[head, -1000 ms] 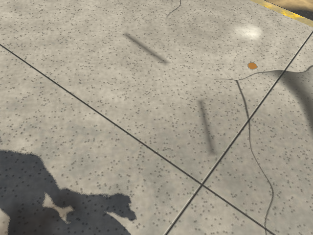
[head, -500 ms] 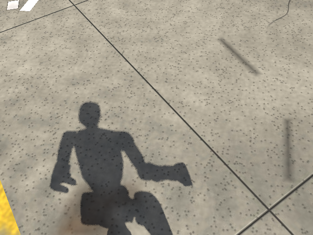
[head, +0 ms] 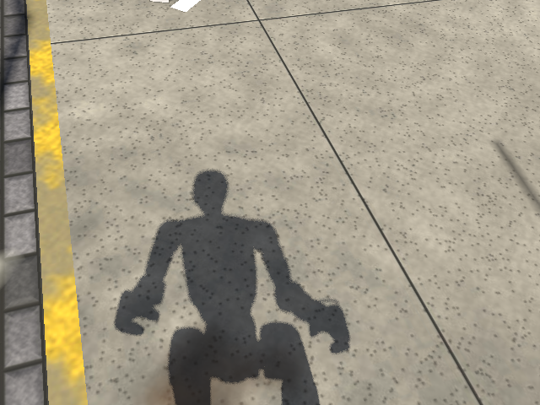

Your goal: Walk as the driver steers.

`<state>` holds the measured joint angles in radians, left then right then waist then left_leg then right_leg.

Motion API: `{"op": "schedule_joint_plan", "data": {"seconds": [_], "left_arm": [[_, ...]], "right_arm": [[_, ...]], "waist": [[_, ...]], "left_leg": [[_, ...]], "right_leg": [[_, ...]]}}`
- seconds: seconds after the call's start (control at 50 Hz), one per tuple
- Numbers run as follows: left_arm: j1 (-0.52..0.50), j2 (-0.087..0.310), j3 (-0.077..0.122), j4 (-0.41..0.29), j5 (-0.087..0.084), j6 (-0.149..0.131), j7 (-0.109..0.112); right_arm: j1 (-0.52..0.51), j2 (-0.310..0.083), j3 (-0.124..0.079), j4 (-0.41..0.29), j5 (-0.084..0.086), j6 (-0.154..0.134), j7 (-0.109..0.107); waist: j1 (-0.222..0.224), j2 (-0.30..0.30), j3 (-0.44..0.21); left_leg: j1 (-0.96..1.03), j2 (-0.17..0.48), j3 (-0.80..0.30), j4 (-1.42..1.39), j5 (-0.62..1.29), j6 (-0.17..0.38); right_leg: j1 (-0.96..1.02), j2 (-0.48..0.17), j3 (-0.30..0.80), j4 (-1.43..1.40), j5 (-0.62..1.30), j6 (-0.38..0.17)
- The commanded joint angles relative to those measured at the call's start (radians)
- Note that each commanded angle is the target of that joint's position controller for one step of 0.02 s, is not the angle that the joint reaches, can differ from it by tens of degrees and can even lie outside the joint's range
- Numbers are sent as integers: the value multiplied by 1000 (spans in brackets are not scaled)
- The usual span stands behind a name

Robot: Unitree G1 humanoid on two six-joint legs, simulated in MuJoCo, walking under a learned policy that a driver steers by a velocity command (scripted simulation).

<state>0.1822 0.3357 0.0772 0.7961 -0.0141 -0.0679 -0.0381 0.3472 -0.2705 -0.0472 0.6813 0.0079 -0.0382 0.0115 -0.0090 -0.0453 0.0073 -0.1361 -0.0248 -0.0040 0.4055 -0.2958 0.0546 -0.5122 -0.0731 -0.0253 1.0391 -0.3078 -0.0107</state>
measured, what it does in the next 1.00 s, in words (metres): walks ahead: right foot, then left foot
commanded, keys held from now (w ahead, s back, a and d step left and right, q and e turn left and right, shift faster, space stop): w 0.72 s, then w+e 0.28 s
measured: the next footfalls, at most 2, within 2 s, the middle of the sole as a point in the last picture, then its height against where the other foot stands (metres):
right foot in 0.32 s outside the picture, level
left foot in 0.84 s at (203, 343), level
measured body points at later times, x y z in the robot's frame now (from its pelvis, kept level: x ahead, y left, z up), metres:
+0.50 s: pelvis +0.28 -0.03 -0.01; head +0.31 -0.03 +0.44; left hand +0.38 +0.24 -0.12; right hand +0.38 -0.30 -0.12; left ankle +0.20 +0.10 -0.65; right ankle +0.33 -0.12 -0.74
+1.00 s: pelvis +0.57 +0.05 +0.00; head +0.60 +0.06 +0.44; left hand +0.66 +0.33 -0.14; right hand +0.68 -0.23 -0.10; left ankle +0.61 +0.15 -0.74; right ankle +0.50 -0.10 -0.65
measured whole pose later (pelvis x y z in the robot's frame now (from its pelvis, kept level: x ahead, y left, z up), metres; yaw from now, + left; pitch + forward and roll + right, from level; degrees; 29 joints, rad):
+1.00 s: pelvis +0.57 +0.05 +0.00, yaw -4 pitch +1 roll +0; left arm 0.29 0.32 0.06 0.83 -0.03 -0.05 -0.01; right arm 0.22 -0.26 -0.05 0.73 -0.01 -0.10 0.02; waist 0.00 -0.05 0.04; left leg -0.29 0.01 0.10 0.45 -0.18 0.03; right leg -0.48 -0.05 0.05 1.16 -0.33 -0.01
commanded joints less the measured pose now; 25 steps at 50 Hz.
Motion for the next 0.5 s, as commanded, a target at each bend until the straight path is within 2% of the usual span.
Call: {"op": "schedule_joint_plan", "data": {"seconds": [0.02,0.08,0.14,0.18,0.24,0.28,0.3,0.32,0.34,0.36,0.38,0.4,0.42,0.44,0.46,0.48,0.5], "left_arm": [[-109,78,14,-80,10,-26,-9],[-164,38,-5,-97,7,-22,-10],[-256,17,-19,-128,-3,-26,-19],[-297,16,-24,-146,-6,-32,-27],[-303,33,-21,-160,-4,-42,-39],[-236,64,-8,-147,1,-42,-35],[-150,92,6,-129,3,-39,-25],[2,127,25,-92,3,-33,-13],[181,181,37,-64,13,-27,0],[254,234,49,-34,17,-27,-7],[233,137,25,-33,-5,-31,-7],[155,110,15,-39,-4,-29,2],[93,93,9,-49,4,-26,9],[50,77,5,-54,16,-27,10],[28,55,-3,-58,32,-31,10],[17,50,-5,-57,30,-35,10],[17,52,-4,-51,21,-41,10]], "right_arm": [[-6,-169,-42,-63,-6,-27,-18],[21,-175,-44,-40,-4,-28,-27],[67,-182,-46,-8,-2,-31,-31],[95,-186,-48,17,3,-31,-30],[103,-191,-53,45,12,-24,-32],[91,-209,-59,51,9,-15,-37],[85,-218,-60,53,5,-7,-40],[73,-208,-53,54,2,1,-42],[94,-164,-33,40,-16,1,-44],[245,-25,2,32,-3,-17,-29],[144,-135,-14,39,20,-38,-23],[28,-174,-28,1,47,-49,-16],[-30,-169,-20,-12,38,-60,-18],[-63,-161,-24,-16,17,-63,-19],[-42,-152,-27,-9,12,-56,-18],[-13,-131,-24,1,12,-47,-17],[5,-111,-18,7,10,-37,-19]], "waist": [[-19,146,42],[-34,129,55],[-68,139,96],[-77,133,123],[-56,142,124],[-15,172,57],[30,192,-16],[112,181,-119],[172,97,-268],[78,-214,-434],[137,-145,-394],[126,-108,-207],[96,-1,-121],[62,34,-56],[26,16,-45],[5,-7,-45],[-8,-16,-37]], "left_leg": [[165,242,-245,-244,274,165],[131,208,-151,-257,345,144],[86,202,-115,-286,299,134],[103,223,-117,-289,293,136],[197,264,-120,-237,405,121],[254,266,-110,-132,708,100],[267,251,-97,-17,920,87],[204,208,-61,176,1008,56],[-32,167,-59,471,726,26],[-412,-54,-91,863,-161,-44],[-512,-41,-200,968,-269,-34],[-591,18,-161,978,-202,-27],[-563,75,-125,920,-117,-17],[-533,112,-104,854,-63,-18],[-471,140,-111,825,-26,-17],[-436,150,-107,799,-16,-23],[-425,160,-98,765,-17,-33]], "right_leg": [[-267,-32,31,-70,168,25],[-223,-7,16,-248,300,49],[-157,21,-5,-405,404,46],[-145,33,-4,-470,419,27],[-141,42,4,-534,360,-18],[-40,83,-25,-533,282,-51],[80,120,-55,-522,244,-77],[304,129,-69,-530,274,-111],[650,-47,128,-468,283,-179],[969,-302,683,-588,-31,-359],[929,-288,808,-737,-178,-331],[784,-266,636,-760,-163,-286],[628,-232,524,-780,-68,-257],[495,-197,443,-801,41,-247],[415,-168,385,-828,113,-243],[370,-157,353,-855,143,-252],[337,-152,317,-881,166,-263]]}}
